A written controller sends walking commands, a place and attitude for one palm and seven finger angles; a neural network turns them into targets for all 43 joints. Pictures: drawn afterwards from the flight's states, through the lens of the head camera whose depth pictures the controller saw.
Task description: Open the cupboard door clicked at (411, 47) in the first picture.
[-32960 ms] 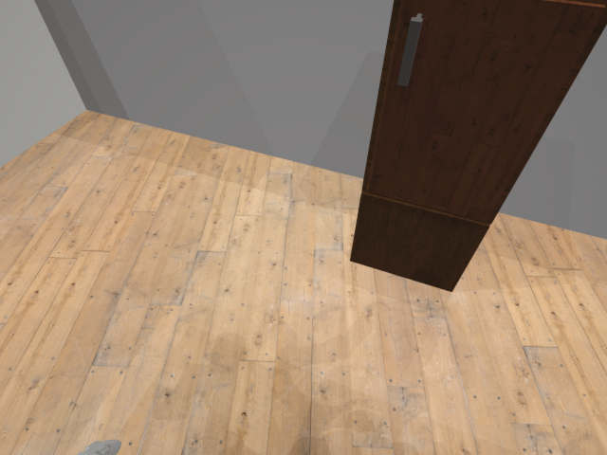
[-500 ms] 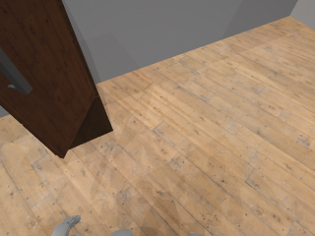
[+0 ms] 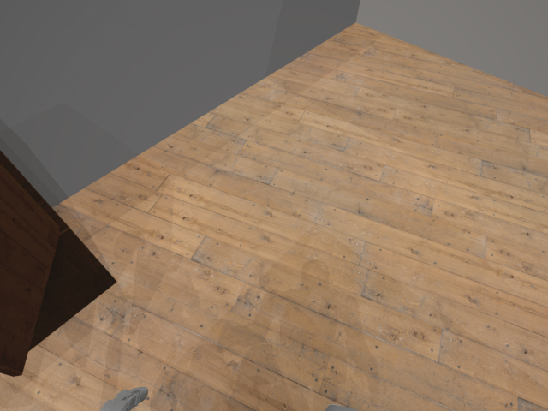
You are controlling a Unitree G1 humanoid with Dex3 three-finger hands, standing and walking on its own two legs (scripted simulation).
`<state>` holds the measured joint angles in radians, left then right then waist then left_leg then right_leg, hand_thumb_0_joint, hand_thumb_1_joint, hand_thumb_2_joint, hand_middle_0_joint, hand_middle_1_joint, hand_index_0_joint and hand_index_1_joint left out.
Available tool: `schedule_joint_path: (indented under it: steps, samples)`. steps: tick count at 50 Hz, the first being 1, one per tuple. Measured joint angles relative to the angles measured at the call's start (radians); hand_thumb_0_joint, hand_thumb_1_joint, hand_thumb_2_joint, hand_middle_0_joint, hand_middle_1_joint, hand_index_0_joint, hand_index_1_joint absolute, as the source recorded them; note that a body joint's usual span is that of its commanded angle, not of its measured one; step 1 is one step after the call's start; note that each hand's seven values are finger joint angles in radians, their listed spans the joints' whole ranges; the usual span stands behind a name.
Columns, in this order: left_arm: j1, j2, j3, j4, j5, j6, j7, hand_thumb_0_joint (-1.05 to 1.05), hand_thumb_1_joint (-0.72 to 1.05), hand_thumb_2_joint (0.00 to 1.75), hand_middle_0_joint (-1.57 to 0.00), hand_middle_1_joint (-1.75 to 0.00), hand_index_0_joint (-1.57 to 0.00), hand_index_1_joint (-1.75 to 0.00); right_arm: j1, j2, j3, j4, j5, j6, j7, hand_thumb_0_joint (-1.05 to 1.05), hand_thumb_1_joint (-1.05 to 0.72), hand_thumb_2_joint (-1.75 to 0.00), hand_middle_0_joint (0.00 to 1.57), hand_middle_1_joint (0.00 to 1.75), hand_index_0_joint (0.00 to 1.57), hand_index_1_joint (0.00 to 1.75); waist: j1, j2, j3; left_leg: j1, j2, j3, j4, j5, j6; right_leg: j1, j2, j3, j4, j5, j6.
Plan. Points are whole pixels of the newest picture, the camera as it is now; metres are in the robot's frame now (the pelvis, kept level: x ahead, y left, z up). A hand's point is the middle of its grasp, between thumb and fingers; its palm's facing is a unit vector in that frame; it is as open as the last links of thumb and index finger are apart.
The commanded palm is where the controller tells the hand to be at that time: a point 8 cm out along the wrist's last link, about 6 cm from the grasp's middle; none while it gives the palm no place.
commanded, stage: walk to a spot facing it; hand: left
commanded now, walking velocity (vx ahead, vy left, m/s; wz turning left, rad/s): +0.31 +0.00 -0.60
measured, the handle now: out of the picture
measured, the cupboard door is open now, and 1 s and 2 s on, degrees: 51 51 51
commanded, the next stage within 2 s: turn to face it in 1.28 s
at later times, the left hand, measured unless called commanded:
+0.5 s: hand (189, 352) +0.24 +0.17 -0.19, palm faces -0.22 -0.96 -0.17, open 7.4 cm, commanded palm none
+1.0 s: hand (301, 204) +0.57 -0.04 -0.16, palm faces -0.42 -0.89 -0.20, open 7.3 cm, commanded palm none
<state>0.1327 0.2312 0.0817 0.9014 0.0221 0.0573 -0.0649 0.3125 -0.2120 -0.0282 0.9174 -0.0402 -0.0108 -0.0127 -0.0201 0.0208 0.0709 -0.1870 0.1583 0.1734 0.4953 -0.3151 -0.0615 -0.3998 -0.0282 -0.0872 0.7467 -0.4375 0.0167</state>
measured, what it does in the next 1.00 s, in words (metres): walks ahead, turning right: right foot, then left foot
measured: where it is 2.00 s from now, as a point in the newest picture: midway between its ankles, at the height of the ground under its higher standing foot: (361, 264)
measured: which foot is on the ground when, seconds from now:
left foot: down 0.00-0.04, up 0.06-0.40, down 0.42-0.82, up 0.84-1.00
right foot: up 0.00-0.02, down 0.04-0.42, up 0.44-0.80, down 0.82-1.00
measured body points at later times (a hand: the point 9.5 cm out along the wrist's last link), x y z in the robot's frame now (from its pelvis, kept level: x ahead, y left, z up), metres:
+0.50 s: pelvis +0.18 -0.02 -0.01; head +0.23 -0.01 +0.44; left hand +0.25 +0.22 -0.17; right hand +0.23 -0.28 -0.13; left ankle +0.25 +0.08 -0.74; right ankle +0.04 -0.10 -0.67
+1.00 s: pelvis +0.40 -0.16 +0.00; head +0.43 -0.18 +0.45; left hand +0.59 +0.01 -0.14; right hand +0.26 -0.35 -0.15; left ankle +0.45 -0.01 -0.67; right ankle +0.35 -0.22 -0.74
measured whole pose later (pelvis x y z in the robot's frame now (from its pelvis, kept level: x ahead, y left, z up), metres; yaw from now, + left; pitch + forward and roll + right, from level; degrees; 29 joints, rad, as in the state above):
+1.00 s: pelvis +0.40 -0.16 +0.00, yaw -26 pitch +1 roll +1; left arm 0.15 0.17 0.07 0.99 0.00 -0.06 0.00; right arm 0.33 -0.18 -0.05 1.07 -0.02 -0.01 0.01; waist -0.06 0.00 0.07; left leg -0.49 0.14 0.08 1.02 -0.34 -0.06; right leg -0.20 0.02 -0.11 0.45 -0.27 -0.07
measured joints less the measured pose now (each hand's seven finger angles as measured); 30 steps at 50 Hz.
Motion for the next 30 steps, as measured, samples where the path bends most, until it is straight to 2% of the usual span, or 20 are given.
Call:
schedule_joint_path:
  steps: [2,3,5,6,8,10,13,19,20,21,22,23,25,26,28,30]
  samples:
    - [-0.003,0.003,-0.003,-0.004,0.001,-0.013,-0.003,0.01,0.91,0.90,-0.20,-0.30,-0.20,-0.30,0.026,-0.011,-0.006,0.008,0.004,0.004,0.005,0.00,-0.90,-0.90,0.21,0.30,0.20,0.30,-0.009,0.009,-0.008,-0.003,0.022,0.020,0.061,-0.048,-0.018,0.068,0.005,-0.017,-0.132,0.036,-0.020]
    - [-0.004,0.007,-0.003,-0.007,0.002,-0.029,0.001,0.01,0.91,0.90,-0.20,-0.30,-0.20,-0.30,0.033,-0.016,-0.010,0.016,0.011,0.011,0.009,0.00,-0.90,-0.90,0.21,0.30,0.20,0.30,-0.006,0.005,-0.010,-0.026,0.025,0.021,0.147,-0.099,-0.015,0.074,0.007,-0.010,-0.157,0.121,-0.039]
    - [-0.004,-0.002,-0.006,-0.006,-0.005,-0.052,0.019,0.01,0.91,0.90,-0.20,-0.30,-0.20,-0.30,0.017,-0.032,-0.018,0.043,0.019,0.038,0.013,0.00,-0.91,-0.90,0.20,0.30,0.20,0.30,-0.003,0.016,0.003,-0.114,0.001,-0.055,0.388,-0.203,-0.008,0.073,0.020,-0.001,-0.116,0.138,-0.060]
    - [0.004,-0.008,-0.008,-0.006,-0.007,-0.059,0.028,0.01,0.91,0.90,-0.20,-0.30,-0.20,-0.30,0.003,-0.039,-0.023,0.053,0.020,0.047,0.015,0.01,-0.91,-0.90,0.20,0.30,0.20,0.30,-0.002,0.020,0.007,-0.161,-0.014,-0.085,0.482,-0.200,-0.007,0.086,0.028,0.005,-0.122,0.124,-0.065]
    - [0.031,-0.018,-0.010,0.001,-0.006,-0.065,0.043,0.01,0.91,0.90,-0.20,-0.30,-0.20,-0.30,-0.027,-0.046,-0.032,0.057,0.019,0.051,0.020,0.01,-0.91,-0.90,0.20,0.30,0.20,0.30,0.000,0.019,0.009,-0.236,-0.033,-0.110,0.562,-0.145,-0.010,0.124,0.042,0.025,-0.173,0.120,-0.066]
    - [0.061,-0.024,-0.011,0.017,-0.004,-0.069,0.049,0.00,0.91,0.90,-0.20,-0.30,-0.20,-0.30,-0.057,-0.043,-0.037,0.042,0.018,0.045,0.024,0.01,-0.91,-0.90,0.20,0.29,0.20,0.30,0.002,0.007,0.007,-0.285,-0.044,-0.113,0.536,-0.087,-0.013,0.163,0.050,0.051,-0.235,0.139,-0.064]
    - [0.103,-0.030,-0.014,0.049,-0.002,-0.074,0.046,0.00,0.90,0.90,-0.21,-0.30,-0.20,-0.30,-0.100,-0.031,-0.040,0.010,0.019,0.028,0.031,0.01,-0.91,-0.90,0.20,0.29,0.20,0.30,0.010,-0.013,0.004,-0.319,-0.058,-0.114,0.424,-0.022,-0.015,0.213,0.057,0.092,-0.302,0.152,-0.065]
    - [0.170,-0.035,-0.011,0.097,-0.003,-0.073,0.039,0.01,0.90,0.90,-0.21,-0.30,-0.20,-0.30,-0.171,-0.003,-0.028,-0.032,0.024,-0.005,0.036,0.01,-0.91,-0.90,0.20,0.29,0.20,0.30,0.044,-0.042,0.009,-0.269,-0.100,-0.115,0.165,0.045,0.000,0.303,0.066,0.160,-0.324,0.091,-0.046]
    - [0.182,-0.035,-0.009,0.102,-0.005,-0.070,0.039,0.01,0.90,0.90,-0.21,-0.30,-0.20,-0.30,-0.176,-0.001,-0.023,-0.038,0.024,-0.016,0.034,0.01,-0.91,-0.90,0.20,0.29,0.20,0.30,0.048,-0.044,0.006,-0.238,-0.106,-0.111,0.104,0.058,0.006,0.307,0.068,0.172,-0.298,0.063,-0.041]
    - [0.197,-0.038,-0.006,0.104,-0.008,-0.068,0.038,0.01,0.90,0.90,-0.21,-0.30,-0.20,-0.30,-0.178,-0.006,-0.017,-0.048,0.019,-0.031,0.030,0.00,-0.91,-0.90,0.20,0.29,0.20,0.30,0.051,-0.034,-0.003,-0.211,-0.101,-0.117,0.054,0.071,0.028,0.286,0.080,0.176,-0.233,0.028,-0.042]
    - [0.200,-0.037,-0.004,0.111,-0.011,-0.063,0.037,0.01,0.90,0.90,-0.21,-0.30,-0.20,-0.30,-0.182,-0.003,-0.014,-0.052,0.012,-0.046,0.024,0.00,-0.91,-0.90,0.20,0.29,0.20,0.30,0.049,-0.034,-0.003,-0.214,-0.095,-0.109,0.075,0.125,0.048,0.239,0.083,0.165,-0.099,-0.021,-0.045]
    - [0.193,-0.030,-0.003,0.118,-0.011,-0.057,0.036,0.01,0.90,0.90,-0.21,-0.30,-0.20,-0.30,-0.184,0.005,-0.008,-0.054,0.007,-0.054,0.018,0.00,-0.91,-0.90,0.20,0.29,0.20,0.30,0.047,-0.044,0.003,-0.212,-0.093,-0.093,0.114,0.109,0.062,0.184,0.078,0.153,0.057,-0.053,-0.050]
    - [0.168,-0.016,0.002,0.128,-0.004,-0.050,0.032,0.01,0.90,0.90,-0.21,-0.30,-0.20,-0.30,-0.162,0.023,0.000,-0.054,0.002,-0.062,0.012,0.00,-0.91,-0.90,0.20,0.29,0.20,0.30,0.042,-0.060,0.003,-0.180,-0.089,-0.065,0.122,0.053,0.071,0.067,0.060,0.118,0.318,-0.030,-0.052]
    - [0.149,-0.011,0.006,0.126,0.000,-0.048,0.029,0.01,0.91,0.90,-0.21,-0.30,-0.20,-0.30,-0.144,0.031,0.002,-0.047,0.001,-0.065,0.009,0.00,-0.91,-0.90,0.20,0.29,0.20,0.30,0.040,-0.065,0.001,-0.155,-0.089,-0.055,0.098,0.041,0.070,0.013,0.045,0.099,0.398,0.009,-0.049]
    - [0.109,-0.005,0.010,0.108,0.004,-0.048,0.022,0.01,0.91,0.90,-0.20,-0.30,-0.20,-0.30,-0.105,0.043,0.006,-0.021,0.002,-0.070,0.002,0.00,-0.91,-0.90,0.20,0.29,0.20,0.30,0.040,-0.066,0.002,-0.097,-0.087,-0.038,0.027,0.050,0.056,-0.073,0.011,0.070,0.450,0.078,-0.036]
    - [0.071,-0.007,0.007,0.083,0.005,-0.049,0.016,0.01,0.91,0.90,-0.20,-0.30,-0.20,-0.30,-0.064,0.048,0.009,0.014,0.004,-0.070,-0.001,0.00,-0.91,-0.90,0.20,0.29,0.20,0.30,0.039,-0.057,0.001,-0.039,-0.080,-0.019,-0.041,0.056,0.055,-0.128,-0.017,0.049,0.387,0.122,-0.026]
